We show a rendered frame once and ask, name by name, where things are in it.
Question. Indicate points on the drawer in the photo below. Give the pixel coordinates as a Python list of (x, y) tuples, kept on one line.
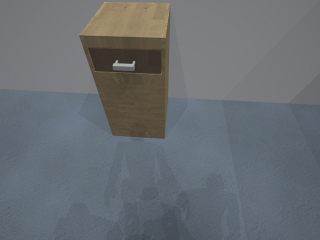
[(147, 61)]

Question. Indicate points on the handle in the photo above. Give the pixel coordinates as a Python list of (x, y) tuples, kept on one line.
[(123, 66)]

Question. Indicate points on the cabinet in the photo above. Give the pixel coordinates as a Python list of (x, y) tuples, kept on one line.
[(135, 104)]

